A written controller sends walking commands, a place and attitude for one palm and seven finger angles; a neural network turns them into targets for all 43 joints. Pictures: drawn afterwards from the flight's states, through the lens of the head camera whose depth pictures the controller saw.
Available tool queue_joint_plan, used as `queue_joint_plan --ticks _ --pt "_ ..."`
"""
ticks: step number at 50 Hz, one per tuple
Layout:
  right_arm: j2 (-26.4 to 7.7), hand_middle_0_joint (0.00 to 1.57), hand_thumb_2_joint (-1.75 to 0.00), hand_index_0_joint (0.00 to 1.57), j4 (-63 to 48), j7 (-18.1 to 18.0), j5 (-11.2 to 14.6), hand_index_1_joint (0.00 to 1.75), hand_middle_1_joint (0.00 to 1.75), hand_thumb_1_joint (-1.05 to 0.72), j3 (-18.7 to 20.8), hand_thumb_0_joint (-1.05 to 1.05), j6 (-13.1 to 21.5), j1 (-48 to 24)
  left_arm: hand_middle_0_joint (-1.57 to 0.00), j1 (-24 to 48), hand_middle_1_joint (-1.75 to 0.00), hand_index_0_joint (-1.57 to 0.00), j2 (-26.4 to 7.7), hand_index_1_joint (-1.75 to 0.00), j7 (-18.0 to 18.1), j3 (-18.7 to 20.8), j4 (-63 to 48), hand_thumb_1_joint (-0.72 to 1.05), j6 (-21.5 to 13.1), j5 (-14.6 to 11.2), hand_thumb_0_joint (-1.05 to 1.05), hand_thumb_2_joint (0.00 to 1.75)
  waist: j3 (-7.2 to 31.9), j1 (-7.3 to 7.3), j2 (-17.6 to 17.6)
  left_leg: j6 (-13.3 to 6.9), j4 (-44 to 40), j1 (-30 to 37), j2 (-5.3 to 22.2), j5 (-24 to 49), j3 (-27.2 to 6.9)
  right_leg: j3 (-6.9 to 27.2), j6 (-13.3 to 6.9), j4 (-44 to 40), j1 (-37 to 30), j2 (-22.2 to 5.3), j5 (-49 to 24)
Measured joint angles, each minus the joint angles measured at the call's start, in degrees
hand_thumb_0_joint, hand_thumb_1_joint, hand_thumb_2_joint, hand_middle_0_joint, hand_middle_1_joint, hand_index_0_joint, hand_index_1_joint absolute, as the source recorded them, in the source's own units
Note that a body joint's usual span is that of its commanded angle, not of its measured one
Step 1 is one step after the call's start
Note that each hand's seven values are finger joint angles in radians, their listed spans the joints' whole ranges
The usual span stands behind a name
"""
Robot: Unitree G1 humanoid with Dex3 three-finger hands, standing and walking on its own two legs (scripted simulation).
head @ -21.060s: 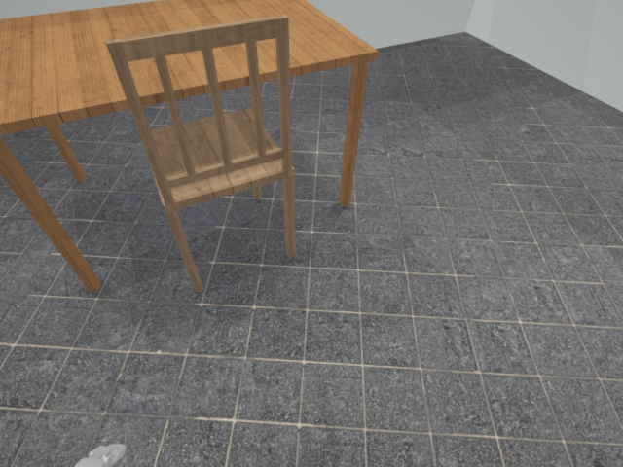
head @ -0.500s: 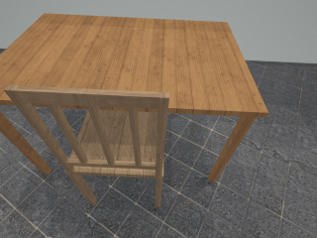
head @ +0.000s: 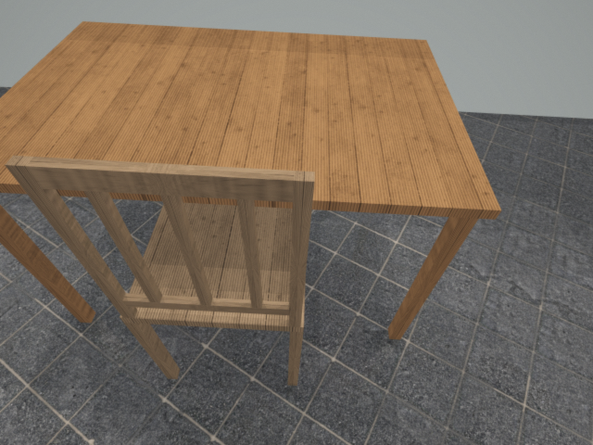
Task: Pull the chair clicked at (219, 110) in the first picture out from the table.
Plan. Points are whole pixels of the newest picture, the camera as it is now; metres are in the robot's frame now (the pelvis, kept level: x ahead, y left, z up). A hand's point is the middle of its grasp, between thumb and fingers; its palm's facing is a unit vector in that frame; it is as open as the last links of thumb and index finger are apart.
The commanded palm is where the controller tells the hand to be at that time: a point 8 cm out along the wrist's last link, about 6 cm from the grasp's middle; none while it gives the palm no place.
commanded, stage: raise the hand toward the chair's back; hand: left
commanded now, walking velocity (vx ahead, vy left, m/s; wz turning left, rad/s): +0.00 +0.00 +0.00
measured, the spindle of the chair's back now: (191, 257) +0.42 +0.22 -0.06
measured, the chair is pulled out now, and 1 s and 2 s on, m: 0.00 0.00 0.00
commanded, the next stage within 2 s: none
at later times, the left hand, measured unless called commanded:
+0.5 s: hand out of the picture +0.13 +0.15 -0.08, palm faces +0.04 -1.00 -0.01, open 16.5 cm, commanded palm +0.12 +0.22 -0.06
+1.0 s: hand (149, 415) +0.16 +0.20 -0.04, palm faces +0.07 -1.00 -0.06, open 16.7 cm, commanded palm +0.13 +0.25 -0.05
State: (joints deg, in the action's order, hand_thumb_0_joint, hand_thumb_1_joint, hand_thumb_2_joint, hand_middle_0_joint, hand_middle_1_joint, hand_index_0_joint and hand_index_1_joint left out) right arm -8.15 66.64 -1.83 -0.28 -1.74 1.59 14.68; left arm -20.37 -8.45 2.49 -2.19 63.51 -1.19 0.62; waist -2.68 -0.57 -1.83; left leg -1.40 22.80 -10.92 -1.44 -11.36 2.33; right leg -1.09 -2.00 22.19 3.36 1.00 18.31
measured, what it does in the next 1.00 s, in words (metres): lowers itself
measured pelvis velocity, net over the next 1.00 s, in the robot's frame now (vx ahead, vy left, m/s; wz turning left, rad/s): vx -0.07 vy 0.01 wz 0.00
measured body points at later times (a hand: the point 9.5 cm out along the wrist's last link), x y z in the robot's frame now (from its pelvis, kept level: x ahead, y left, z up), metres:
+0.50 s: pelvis -0.05 -0.02 -0.09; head -0.01 -0.01 +0.36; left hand +0.13 +0.21 -0.07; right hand +0.19 -0.27 -0.13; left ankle +0.01 +0.11 -0.74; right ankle -0.07 -0.09 -0.74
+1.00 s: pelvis -0.07 +0.01 -0.09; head -0.01 +0.01 +0.36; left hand +0.15 +0.26 -0.04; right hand +0.07 -0.24 -0.18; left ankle +0.01 +0.11 -0.74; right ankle -0.07 -0.09 -0.74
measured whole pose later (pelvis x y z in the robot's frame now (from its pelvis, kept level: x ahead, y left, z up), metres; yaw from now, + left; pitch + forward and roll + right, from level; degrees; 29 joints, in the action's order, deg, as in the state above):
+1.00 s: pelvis -0.07 +0.01 -0.09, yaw +0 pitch +14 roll -3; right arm -13.1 34.4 -3.9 0.8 1.0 10.5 15.9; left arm -22.2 -12.4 -9.8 9.9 1.6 -24.3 -14.3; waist 8.8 1.7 2.9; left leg -2.0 64.4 -55.4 1.3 -23.4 0.1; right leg -4.4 -2.2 63.7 46.5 2.8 31.7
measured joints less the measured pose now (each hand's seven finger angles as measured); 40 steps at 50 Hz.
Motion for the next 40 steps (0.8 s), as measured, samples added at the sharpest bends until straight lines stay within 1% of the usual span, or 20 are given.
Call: queue_joint_plan --ticks 1,2,3,4,6,9,11,14,16,18,20,23,26,28,30,32,34,36,38,40 --pt "-0.31 0.20 -0.90 0.20 -0.44 0.12 -0.05 0.30 0.30 -0.93 0.01 0.01 -0.15 0.13 -0.15 0.08 -0.30 -0.15 0.22 -0.30 0.29 -0.06 0.20 -0.48 -0.43 0.47 -0.01 0.30 0.15 0.09 0.61 0.09 1.33 -1.12 0.37 -0.34 -0.31 -0.28 0.03 -0.14 0.31 0.37 -0.14" --pt "-0.77 0.20 -0.90 0.20 -3.33 0.15 0.23 0.30 0.30 -0.93 0.16 0.01 0.05 1.08 -0.15 -3.25 -0.30 -0.15 -0.32 -0.30 0.16 -1.90 -8.12 -0.49 2.63 0.44 -0.03 0.30 -0.06 0.34 0.99 0.10 2.47 -1.77 0.57 -0.91 -0.26 -0.23 0.06 0.63 0.90 0.53 0.01" --pt "-1.29 0.20 -0.90 0.20 -6.50 -0.40 0.79 0.30 0.30 -0.93 0.08 0.02 2.17 2.31 -0.15 -7.77 -0.30 -0.15 -1.61 -0.30 -0.13 -3.55 -18.93 -0.51 4.26 0.50 -0.07 0.29 -0.46 0.27 1.02 0.06 3.05 -1.81 0.50 -1.37 0.24 0.24 0.06 2.31 1.65 0.36 0.64" --pt "-1.89 0.20 -0.90 0.20 -8.94 -0.99 0.97 0.30 0.30 -0.93 0.30 0.02 5.21 3.45 -0.15 -11.52 -0.30 -0.15 -3.00 -0.30 0.17 -4.28 -27.59 -0.54 3.14 -0.12 -0.11 0.28 -0.26 0.09 1.18 0.02 3.57 -2.06 0.31 -1.73 0.80 0.73 0.05 4.24 2.68 0.09 1.54" --pt "-3.41 0.20 -0.90 0.20 -13.05 -1.47 1.93 0.30 0.30 -0.92 1.38 0.02 9.70 4.74 -0.15 -14.97 -0.30 -0.15 -4.48 -0.29 1.51 -4.18 -38.28 -0.62 1.29 -2.63 -0.15 0.25 1.13 0.95 2.55 -0.20 5.30 -3.74 -0.42 -2.28 0.63 0.38 0.18 7.49 4.72 -0.66 3.35" --pt "-6.20 0.20 -0.90 0.20 -17.78 -2.41 3.03 0.30 0.30 -0.92 2.05 0.02 12.36 3.72 -0.15 -12.75 -0.29 -0.15 -4.05 -0.29 1.76 -2.05 -48.54 -0.60 -1.60 -6.99 -0.14 0.24 2.94 1.94 5.63 -0.57 9.58 -7.89 -1.02 -3.30 -0.92 -1.41 0.47 11.21 7.91 -1.18 4.92" --pt "-7.49 0.20 -0.90 0.20 -20.21 -2.92 2.45 0.30 0.30 -0.92 1.89 0.02 13.26 1.67 -0.15 -8.81 -0.29 -0.14 -3.31 -0.28 0.71 -0.23 -52.61 -0.58 -5.93 -8.82 -0.12 0.25 5.04 2.38 6.39 -0.58 13.19 -12.28 -1.07 -4.14 -1.56 -2.20 0.40 14.92 12.04 -1.25 6.15" --pt "-7.78 0.20 -0.90 0.20 -23.91 -2.47 1.11 0.30 0.30 -0.91 2.17 0.01 14.16 -2.27 -0.14 0.05 -0.28 -0.14 -1.67 -0.27 -3.12 2.88 -52.19 -0.55 -15.57 -10.31 -0.08 0.26 8.39 2.73 5.05 0.03 20.56 -21.54 -0.61 -6.09 -1.87 -2.72 -0.21 23.20 21.47 -1.01 8.91" --pt "-7.40 0.20 -0.90 0.20 -26.54 -1.36 0.29 0.30 0.30 -0.91 2.63 0.01 14.09 -4.57 -0.14 4.71 -0.27 -0.13 -0.36 -0.27 -7.67 4.97 -50.56 -0.53 -21.76 -11.71 -0.06 0.27 10.43 2.30 2.86 0.70 25.77 -28.07 0.21 -7.68 -1.42 -2.36 -1.09 29.11 28.45 -0.43 10.73" --pt "-7.09 0.20 -0.90 0.20 -29.33 0.06 -0.03 0.30 0.30 -0.91 3.30 0.01 13.47 -6.34 -0.13 6.49 -0.26 -0.13 0.71 -0.26 -13.04 6.81 -49.48 -0.51 -27.07 -12.55 -0.04 0.28 11.73 2.07 0.85 1.28 30.82 -33.62 1.12 -9.40 -1.19 -2.19 -1.71 34.30 34.14 0.28 12.51" --pt "-6.95 0.20 -0.90 0.20 -32.38 1.19 -0.02 0.30 0.30 -0.91 4.09 0.01 11.93 -7.50 -0.13 5.16 -0.26 -0.13 0.87 -0.25 -16.60 8.03 -49.87 -0.50 -29.11 -12.46 -0.03 0.29 12.01 1.89 -0.19 1.58 34.99 -37.20 1.79 -11.04 -1.32 -2.35 -2.19 38.35 37.65 0.85 14.02" --pt "-6.55 0.20 -0.90 0.20 -36.38 1.56 0.37 0.30 0.30 -0.91 4.86 0.01 9.03 -8.03 -0.13 -1.03 -0.25 -0.13 -0.34 -0.24 -17.97 8.63 -53.06 -0.49 -26.93 -12.24 -0.02 0.30 11.92 1.10 -0.58 2.02 38.97 -39.71 2.28 -12.68 -1.57 -2.65 -2.58 42.11 39.96 1.27 15.70" --pt "-6.09 0.20 -0.90 0.20 -38.34 0.71 0.47 0.30 0.30 -0.91 4.91 0.01 7.59 -7.64 -0.13 -6.89 -0.24 -0.13 -1.52 -0.23 -16.33 9.30 -56.35 -0.49 -24.90 -12.78 -0.02 0.30 11.82 -0.07 0.66 2.08 41.34 -41.17 2.44 -13.47 -2.67 -3.75 -2.62 43.62 40.66 1.55 16.44" --pt "-5.77 0.20 -0.90 0.20 -38.40 -0.27 0.26 0.30 0.30 -0.91 4.38 0.01 7.64 -7.26 -0.13 -8.85 -0.23 -0.13 -2.11 -0.23 -14.96 10.14 -58.51 -0.49 -25.86 -13.48 -0.01 0.30 11.71 -0.87 1.81 2.04 42.68 -42.47 2.49 -13.65 -3.65 -4.74 -2.64 44.26 41.34 1.72 16.56" --pt "-5.46 0.20 -0.90 0.20 -37.58 -1.18 0.04 0.30 0.30 -0.91 3.43 0.01 8.40 -6.98 -0.12 -8.49 -0.22 -0.12 -2.74 -0.22 -14.73 10.89 -60.37 -0.49 -28.44 -14.43 -0.01 0.30 11.60 -1.57 2.79 1.99 44.16 -44.40 2.54 -13.65 -4.59 -5.70 -2.75 45.16 42.72 1.89 16.58" --pt "-5.23 0.20 -0.90 0.20 -36.32 -1.82 0.09 0.30 0.30 -0.91 2.19 0.01 9.39 -6.84 -0.12 -6.13 -0.21 -0.11 -3.38 -0.21 -16.09 11.02 -61.55 -0.50 -30.88 -15.57 -0.01 0.30 11.28 -1.94 3.75 1.94 45.75 -46.55 2.61 -13.61 -5.43 -6.56 -2.86 46.26 44.40 2.06 16.56" --pt "-4.92 0.20 -0.90 0.20 -35.09 -2.28 0.48 0.30 0.30 -0.91 0.91 0.01 10.11 -6.63 -0.11 -2.55 -0.21 -0.11 -3.98 -0.20 -18.67 10.40 -61.51 -0.50 -31.51 -16.53 -0.01 0.30 10.81 -1.87 4.62 1.82 47.08 -48.39 2.70 -13.54 -5.94 -7.08 -2.81 47.26 45.95 2.19 16.47" --pt "-4.43 0.20 -0.90 0.20 -34.12 -2.64 1.04 0.30 0.30 -0.91 -0.06 0.01 10.25 -5.99 -0.11 1.12 -0.20 -0.10 -4.56 -0.20 -21.34 9.49 -60.38 -0.50 -29.35 -16.92 -0.01 0.30 10.46 -1.38 5.22 1.73 47.74 -49.55 2.83 -13.39 -5.98 -7.12 -2.62 47.82 47.07 2.28 16.27" --pt "-3.83 0.20 -0.90 0.20 -33.47 -2.86 1.62 0.30 0.30 -0.90 -0.52 0.01 9.79 -4.94 -0.10 3.65 -0.19 -0.10 -4.94 -0.19 -22.90 8.90 -58.98 -0.50 -24.92 -16.90 -0.01 0.30 10.17 -0.51 5.57 1.61 47.54 -49.60 2.98 -13.18 -5.55 -6.68 -2.41 47.64 47.30 2.33 15.90" --pt "-3.23 0.20 -0.90 0.20 -33.12 -2.94 2.04 0.30 0.30 -0.90 -0.39 0.01 8.95 -3.54 -0.10 4.25 -0.18 -0.10 -4.84 -0.18 -22.49 9.08 -58.28 -0.50 -19.96 -16.99 -0.01 0.30 10.04 0.56 5.59 1.33 46.43 -48.53 3.11 -12.94 -4.68 -5.78 -2.07 46.70 46.63 2.32 15.39"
